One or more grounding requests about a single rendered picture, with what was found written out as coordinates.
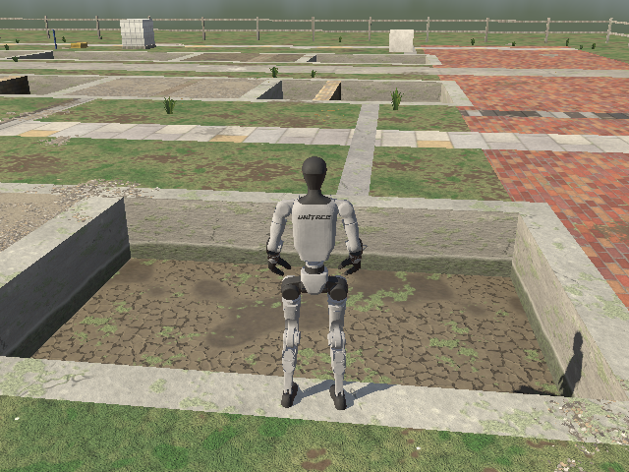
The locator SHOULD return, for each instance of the right robot hand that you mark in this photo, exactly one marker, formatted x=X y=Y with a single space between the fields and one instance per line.
x=347 y=262

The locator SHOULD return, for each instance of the humanoid robot torso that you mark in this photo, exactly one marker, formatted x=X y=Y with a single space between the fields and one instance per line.
x=314 y=231

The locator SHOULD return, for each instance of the left robot hand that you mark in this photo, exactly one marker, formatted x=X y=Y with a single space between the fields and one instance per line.
x=276 y=270

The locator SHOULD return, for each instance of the robot left shin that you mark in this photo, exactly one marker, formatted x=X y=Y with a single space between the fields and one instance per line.
x=289 y=361

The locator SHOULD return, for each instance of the robot left upper arm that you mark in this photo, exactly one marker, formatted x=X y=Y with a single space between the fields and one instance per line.
x=282 y=210

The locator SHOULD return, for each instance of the robot right upper arm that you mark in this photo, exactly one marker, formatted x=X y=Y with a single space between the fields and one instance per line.
x=346 y=210

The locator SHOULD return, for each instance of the robot right forearm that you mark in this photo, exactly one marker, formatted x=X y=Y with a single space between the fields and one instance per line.
x=356 y=257

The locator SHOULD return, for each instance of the robot left forearm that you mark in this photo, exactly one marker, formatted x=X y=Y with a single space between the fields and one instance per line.
x=272 y=256

